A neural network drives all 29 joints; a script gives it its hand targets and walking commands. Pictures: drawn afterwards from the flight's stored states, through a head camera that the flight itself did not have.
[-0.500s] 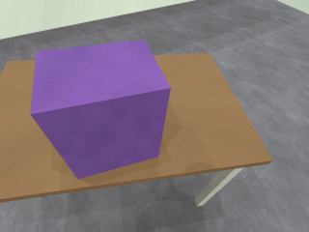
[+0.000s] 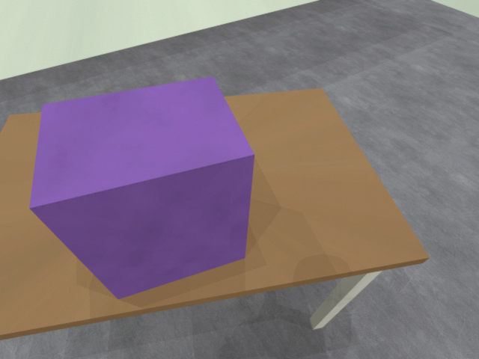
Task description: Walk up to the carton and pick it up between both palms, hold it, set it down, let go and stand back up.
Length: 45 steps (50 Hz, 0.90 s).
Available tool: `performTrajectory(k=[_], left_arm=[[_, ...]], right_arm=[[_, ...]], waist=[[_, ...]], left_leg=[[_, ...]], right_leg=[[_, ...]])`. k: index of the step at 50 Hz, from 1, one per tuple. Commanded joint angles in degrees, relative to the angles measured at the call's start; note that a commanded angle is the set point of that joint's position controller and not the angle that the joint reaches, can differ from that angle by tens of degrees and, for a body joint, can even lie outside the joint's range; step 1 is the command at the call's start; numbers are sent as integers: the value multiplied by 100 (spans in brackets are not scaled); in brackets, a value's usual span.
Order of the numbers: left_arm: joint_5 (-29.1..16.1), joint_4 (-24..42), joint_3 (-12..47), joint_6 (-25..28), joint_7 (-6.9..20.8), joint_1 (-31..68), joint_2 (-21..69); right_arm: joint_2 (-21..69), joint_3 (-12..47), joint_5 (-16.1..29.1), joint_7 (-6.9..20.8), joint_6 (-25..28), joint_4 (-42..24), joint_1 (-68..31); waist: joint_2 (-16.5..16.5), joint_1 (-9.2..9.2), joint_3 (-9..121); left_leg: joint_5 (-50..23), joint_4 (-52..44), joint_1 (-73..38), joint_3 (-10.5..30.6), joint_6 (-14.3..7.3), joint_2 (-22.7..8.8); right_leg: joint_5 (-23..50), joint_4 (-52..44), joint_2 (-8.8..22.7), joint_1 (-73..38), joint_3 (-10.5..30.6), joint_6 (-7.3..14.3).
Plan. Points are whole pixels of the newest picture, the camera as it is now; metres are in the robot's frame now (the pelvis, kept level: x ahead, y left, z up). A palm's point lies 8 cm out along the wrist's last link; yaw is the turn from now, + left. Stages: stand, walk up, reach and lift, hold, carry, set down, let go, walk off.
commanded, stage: walk up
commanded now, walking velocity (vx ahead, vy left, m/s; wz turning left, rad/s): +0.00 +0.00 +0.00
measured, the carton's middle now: (162, 195) +0.35 +0.13 +0.08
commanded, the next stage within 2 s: none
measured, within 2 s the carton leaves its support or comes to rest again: neither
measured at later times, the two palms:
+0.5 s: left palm out of the picture +0.01 +0.30 -0.17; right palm out of the picture +0.04 -0.20 -0.14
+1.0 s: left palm out of the picture -0.03 +0.26 -0.14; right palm out of the picture -0.04 -0.19 -0.15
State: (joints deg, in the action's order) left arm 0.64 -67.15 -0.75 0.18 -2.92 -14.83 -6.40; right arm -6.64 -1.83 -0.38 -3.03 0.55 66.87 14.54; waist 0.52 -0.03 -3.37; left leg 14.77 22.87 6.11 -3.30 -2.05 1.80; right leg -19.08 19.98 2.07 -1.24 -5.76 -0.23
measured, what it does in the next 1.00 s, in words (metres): steps on the spot: right foot, then left foot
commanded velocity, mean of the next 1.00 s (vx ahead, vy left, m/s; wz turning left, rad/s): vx -0.09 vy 0.02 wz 0.00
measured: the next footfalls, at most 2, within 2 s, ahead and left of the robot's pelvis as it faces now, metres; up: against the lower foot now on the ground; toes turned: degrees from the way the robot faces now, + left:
right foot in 0.70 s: -0.06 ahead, -0.05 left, +0.00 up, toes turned +0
left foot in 0.86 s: +0.01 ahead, +0.17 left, +0.00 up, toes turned +1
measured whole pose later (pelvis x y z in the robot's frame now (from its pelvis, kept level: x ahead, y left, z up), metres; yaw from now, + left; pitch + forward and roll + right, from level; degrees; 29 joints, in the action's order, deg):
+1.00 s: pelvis -0.05 +0.04 +0.00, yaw +0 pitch -3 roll +0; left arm 0.3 -61.5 -1.0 0.7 -1.9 -13.9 -8.0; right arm -10.2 -1.7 -0.2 -1.2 -0.7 64.0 13.3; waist -0.8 -0.9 -3.3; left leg 11.0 22.9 8.6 0.2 1.5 -1.4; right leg -16.1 20.7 -2.4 1.4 -1.0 2.6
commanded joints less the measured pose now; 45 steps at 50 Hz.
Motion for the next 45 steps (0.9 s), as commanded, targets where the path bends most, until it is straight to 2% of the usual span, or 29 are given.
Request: performTrajectory(k=[1,4,5,6,7,9,10,11,13,15,16,17,18,19,20,22,24,27,28,30,33,35,36,37,38,39,41,43,45], left_arm=[[2,-4,-58,31,-26,-595,-474],[4,-29,-47,36,-29,-644,-438],[107,237,-357,7,-190,-847,-1314],[72,8,-396,-26,-280,-1404,-1511],[57,-46,-405,-36,-354,-1642,-1535],[129,144,-460,-55,-333,-1520,-1429],[93,395,-348,-39,-320,-475,-1062],[143,633,-341,-47,-304,153,-1014],[231,766,-344,-127,-227,519,-1054],[164,653,-389,-205,-140,82,-1070],[68,615,-425,-223,-93,-29,-1133],[18,604,-428,-198,-28,-393,-1050],[-40,816,-289,-237,-48,-619,-461],[-39,954,-364,-412,-130,-651,-817],[-82,1084,-456,-472,-96,-39,-1101],[-13,1009,-422,-401,58,34,-803],[64,1042,-442,-390,89,-10,-900],[22,1118,-470,-391,86,-59,-998],[-14,900,-375,-402,141,-400,-794],[10,1094,-323,-402,172,80,-692],[-96,998,-302,-281,97,-295,-752],[-120,690,-291,-129,86,-918,-867],[-45,731,-277,-58,95,-675,-1130],[-28,931,-304,-66,133,-4,-1554],[75,1026,-296,-75,166,476,-1420],[84,1191,-206,-59,170,1056,-998],[41,1290,-131,37,86,1222,-801],[-63,1009,-166,131,80,380,-883],[-111,725,-122,131,126,-298,-800]], right_arm=[[-468,-43,2,-15,43,-57,401],[-446,-35,4,-17,40,-33,431],[-1705,-461,23,-34,-163,-179,13],[-1298,-413,-16,-16,-249,-360,-59],[-923,-395,-74,44,-298,-432,102],[-697,-385,-122,91,-402,-746,-372],[-60,-209,77,77,-340,-988,-682],[-302,-244,158,102,-306,-1067,-589],[-719,-321,45,50,-278,-970,-120],[-827,-363,-17,-17,-209,-774,239],[-870,-383,-4,-18,-142,-663,629],[-1303,-465,-23,-5,-33,-711,750],[-1979,-536,18,11,-15,-991,523],[-1945,-517,63,51,-120,-905,860],[-1671,-456,-37,98,-178,-955,599],[-1578,-399,-66,-27,-272,-1316,-335],[-1428,-359,-76,-72,-300,-1441,-559],[-1332,-316,-112,-45,-233,-1460,-596],[-925,-180,-158,32,-149,-1370,-439],[-1185,-196,-133,53,-121,-1235,-576],[-1405,-225,-132,74,-131,-1076,-536],[-1312,-190,-90,116,-171,-999,-389],[-949,-119,-10,161,-178,-981,-72],[-769,-100,48,128,-257,-1099,-375],[-995,-165,65,118,-329,-1100,-473],[-1126,-150,86,187,-331,-1043,-420],[-916,-88,-11,293,-195,-742,-33],[-825,-49,-7,216,-40,-569,107],[-1019,-69,32,138,14,-613,-79]], waist=[[-21,17,-126],[-11,10,-155],[-778,468,-760],[132,549,-588],[732,572,-72],[729,684,140],[1825,216,-300],[2175,-27,-503],[1924,-243,-619],[1112,-146,-271],[651,-329,-7],[-362,-282,413],[-2144,-111,687],[-2527,-595,1175],[-1873,-490,780],[-1005,-124,405],[-1365,-34,382],[-1185,59,712],[-854,67,1250],[-1284,-35,708],[-1228,141,621],[-400,377,799],[972,85,731],[1998,-24,29],[2339,-41,-313],[1946,-300,-621],[939,-493,-406],[627,-261,125],[676,-19,231]], left_leg=[[-2615,-237,-129,623,-132,-765],[-2572,-238,-125,620,-128,-763],[-2307,1203,1296,2,224,-519],[227,1960,2357,-370,361,-188],[2158,3228,2585,-273,412,-164],[2196,4753,2313,255,545,-275],[1864,4362,1515,598,446,-474],[1803,3799,1404,670,432,-554],[1446,2327,1616,443,410,-626],[389,1023,1136,-182,500,-427],[-896,91,373,-399,569,-360],[-3322,-103,-539,210,502,-937],[-6575,70,-872,1944,-348,-2663],[-5627,-163,371,2644,-1349,-3205],[-5258,-416,702,2578,-1379,-2880],[-4179,-82,555,1228,-1120,-2313],[-4028,-32,799,1211,-1039,-2049],[-4037,44,323,1127,-1095,-2062],[-1053,-418,419,1254,-1126,-1686],[724,-890,882,1415,-972,-1517],[-1107,-422,415,1534,-899,-1615],[-1398,293,748,1070,-456,-1283],[38,947,1294,550,-119,-780],[1217,875,1378,102,60,-170],[983,1351,317,419,8,-381],[470,1310,-77,481,34,-488],[-732,213,622,511,5,-512],[-1754,-124,344,621,-1,-627],[-1721,-197,-329,670,47,-755]], right_leg=[[2302,-262,592,430,400,142],[2294,-275,592,451,398,141],[5748,600,1618,81,910,268],[8616,833,2360,-649,1483,752],[9463,872,2928,-821,1699,1364],[7729,442,2986,349,1536,1726],[6251,330,1918,1589,779,1372],[5323,323,1511,1951,527,935],[4945,551,1353,1379,499,550],[5145,1342,1228,860,571,476],[4694,1902,1045,1068,437,309],[2588,2688,657,1699,270,27],[-2085,4135,-306,2910,-188,-260],[-2512,4939,-146,1922,592,-228],[-2336,5423,-267,2058,913,-167],[-1669,5829,-194,2779,1037,-125],[-1347,5576,-163,2574,935,-158],[-1309,4829,-162,2560,708,-259],[-1089,3738,-113,1934,819,-43],[-1227,2662,-195,1561,596,-75],[-440,774,-219,1040,573,45],[1056,-603,-22,-25,698,136],[1092,-1007,1097,-118,1979,294],[877,-1222,1680,1439,2812,773],[-729,-1440,1607,2822,2898,1060],[-1180,-1523,1277,3083,2425,913],[1576,-956,763,1175,1280,448],[3349,-216,590,276,1054,316],[2702,-264,446,702,1141,264]])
